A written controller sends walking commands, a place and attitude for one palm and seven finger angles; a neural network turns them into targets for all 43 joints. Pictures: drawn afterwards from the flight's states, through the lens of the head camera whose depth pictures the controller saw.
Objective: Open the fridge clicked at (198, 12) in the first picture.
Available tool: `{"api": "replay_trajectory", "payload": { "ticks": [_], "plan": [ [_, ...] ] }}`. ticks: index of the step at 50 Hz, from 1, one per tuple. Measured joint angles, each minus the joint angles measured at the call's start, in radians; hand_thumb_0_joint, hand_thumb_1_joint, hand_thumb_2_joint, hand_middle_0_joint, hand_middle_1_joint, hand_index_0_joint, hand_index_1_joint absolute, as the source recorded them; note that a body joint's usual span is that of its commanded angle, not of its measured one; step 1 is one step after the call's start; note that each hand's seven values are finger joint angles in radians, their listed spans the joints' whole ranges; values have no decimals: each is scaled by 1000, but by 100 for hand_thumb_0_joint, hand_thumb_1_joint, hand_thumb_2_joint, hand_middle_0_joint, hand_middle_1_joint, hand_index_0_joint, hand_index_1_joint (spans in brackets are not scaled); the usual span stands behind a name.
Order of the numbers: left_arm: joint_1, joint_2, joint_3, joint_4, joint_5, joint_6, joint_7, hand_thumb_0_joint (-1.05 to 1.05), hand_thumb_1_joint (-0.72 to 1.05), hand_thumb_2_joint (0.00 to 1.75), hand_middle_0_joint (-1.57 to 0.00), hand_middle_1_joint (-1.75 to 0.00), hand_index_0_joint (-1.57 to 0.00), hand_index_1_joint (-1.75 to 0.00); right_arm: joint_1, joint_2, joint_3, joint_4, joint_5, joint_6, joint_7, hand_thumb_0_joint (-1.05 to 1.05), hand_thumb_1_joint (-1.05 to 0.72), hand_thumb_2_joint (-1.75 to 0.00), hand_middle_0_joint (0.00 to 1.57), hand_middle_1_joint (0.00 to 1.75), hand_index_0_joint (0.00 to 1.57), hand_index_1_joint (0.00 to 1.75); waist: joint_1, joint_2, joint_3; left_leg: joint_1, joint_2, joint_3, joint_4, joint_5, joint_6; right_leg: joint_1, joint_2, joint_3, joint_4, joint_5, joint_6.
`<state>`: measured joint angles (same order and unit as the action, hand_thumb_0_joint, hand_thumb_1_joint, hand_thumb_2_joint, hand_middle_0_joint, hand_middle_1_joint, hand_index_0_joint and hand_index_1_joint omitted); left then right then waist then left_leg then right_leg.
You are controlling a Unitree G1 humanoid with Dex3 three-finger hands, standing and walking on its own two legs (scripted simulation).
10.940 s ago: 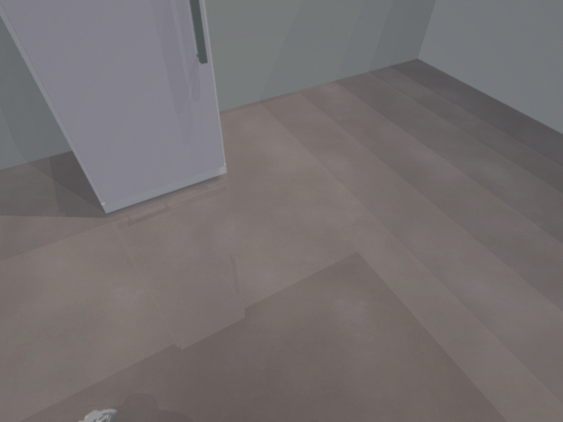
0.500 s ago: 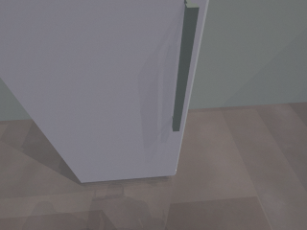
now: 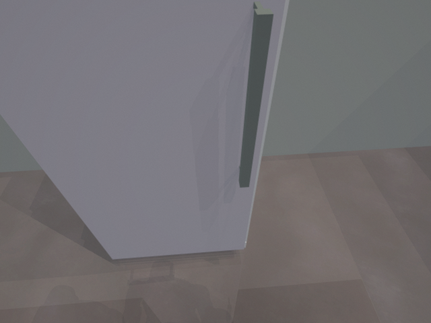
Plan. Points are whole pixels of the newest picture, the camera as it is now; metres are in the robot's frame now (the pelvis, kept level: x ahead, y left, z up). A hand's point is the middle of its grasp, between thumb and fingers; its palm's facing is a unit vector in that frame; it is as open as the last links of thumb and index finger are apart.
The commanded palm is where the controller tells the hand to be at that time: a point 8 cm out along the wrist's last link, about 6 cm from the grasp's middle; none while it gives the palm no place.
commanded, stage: come to a stop and stand still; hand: right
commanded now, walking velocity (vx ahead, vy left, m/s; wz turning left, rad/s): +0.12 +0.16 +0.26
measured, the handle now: (249, 115) +0.52 -0.05 +0.11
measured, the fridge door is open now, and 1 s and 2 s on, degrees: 0 0 0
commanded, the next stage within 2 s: look again from close up in 1.58 s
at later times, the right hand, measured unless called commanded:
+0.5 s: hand out of the picture +0.04 -0.18 -0.18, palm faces -0.04 +0.97 -0.24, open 7.4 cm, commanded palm none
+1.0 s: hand out of the picture +0.00 -0.14 -0.18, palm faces -0.02 +0.98 -0.19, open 7.4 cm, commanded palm none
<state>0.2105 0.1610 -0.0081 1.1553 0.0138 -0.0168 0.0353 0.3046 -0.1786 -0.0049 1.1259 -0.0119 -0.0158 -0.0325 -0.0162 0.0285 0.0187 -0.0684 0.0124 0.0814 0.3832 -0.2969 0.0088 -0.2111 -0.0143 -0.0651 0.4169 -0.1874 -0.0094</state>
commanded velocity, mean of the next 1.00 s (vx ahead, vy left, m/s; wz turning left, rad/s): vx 0.00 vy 0.01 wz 0.01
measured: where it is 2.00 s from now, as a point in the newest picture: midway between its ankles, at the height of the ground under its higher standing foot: outside the picture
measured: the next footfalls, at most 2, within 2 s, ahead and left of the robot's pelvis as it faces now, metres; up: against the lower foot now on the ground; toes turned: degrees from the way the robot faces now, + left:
none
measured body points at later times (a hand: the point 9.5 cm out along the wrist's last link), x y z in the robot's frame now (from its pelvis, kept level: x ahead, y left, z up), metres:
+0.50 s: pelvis +0.01 +0.00 -0.01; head +0.01 +0.02 +0.44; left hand -0.01 +0.21 -0.18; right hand +0.04 -0.23 -0.16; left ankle -0.06 +0.11 -0.74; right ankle +0.02 -0.11 -0.74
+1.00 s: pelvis +0.01 +0.02 +0.00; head +0.02 +0.03 +0.45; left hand +0.02 +0.25 -0.16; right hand +0.00 -0.19 -0.16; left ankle -0.06 +0.11 -0.74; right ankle +0.02 -0.11 -0.74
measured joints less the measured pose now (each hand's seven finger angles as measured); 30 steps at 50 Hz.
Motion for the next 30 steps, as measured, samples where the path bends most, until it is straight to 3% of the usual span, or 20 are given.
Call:
{"api": "replay_trajectory", "payload": {
  "ticks": [5, 7, 11, 18, 30],
  "plan": [
    [16, -10, 13, -6, 6, 7, 5, 0, 92, 90, -20, -29, -20, -29, 30, 17, -12, -1, -6, 24, 12, 1, -91, -89, 20, 30, 19, 30, 1, 3, -9, -32, -7, -23, 58, -30, 2, -22, -15, -21, 58, -40, 1],
    [31, -1, 15, -33, 6, 16, -1, 0, 92, 90, -20, -29, -20, -29, 42, 31, -3, -8, -13, 22, 0, 1, -91, -89, 20, 30, 19, 30, 6, -21, -11, -52, -29, -23, 71, -36, 6, -67, -40, -17, 125, -72, 3],
    [63, 8, 18, -89, 10, 8, -7, 0, 91, 90, -20, -29, -20, -29, 56, 54, 5, -21, -10, 9, -3, 1, -91, -89, 20, 30, 19, 30, 30, -48, -3, -87, -37, -30, 129, -66, 9, -106, -51, -20, 198, -109, 0],
    [104, 1, 6, -100, 8, 10, 3, 1, 92, 90, -20, -29, -20, -29, 24, 54, 4, -53, -6, 7, -7, 1, -91, -89, 20, 30, 20, 30, 33, -68, -16, -105, -10, -51, 192, -107, -2, -90, -29, -45, 202, -132, -10],
    [101, -11, -8, -68, 5, 7, -5, 1, 92, 90, -20, -29, -20, -29, -25, 20, 11, -69, 1, 2, -15, 1, -92, -89, 20, 30, 19, 30, 37, -45, -13, -68, -2, -58, 143, -85, 8, -26, -17, -55, 99, -80, 4]
  ]
}}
